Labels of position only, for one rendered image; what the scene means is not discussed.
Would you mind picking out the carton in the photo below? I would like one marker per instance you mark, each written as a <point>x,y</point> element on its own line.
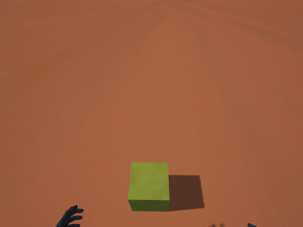
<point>149,186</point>

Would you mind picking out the robot left hand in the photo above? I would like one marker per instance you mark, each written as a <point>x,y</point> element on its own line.
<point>66,219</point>

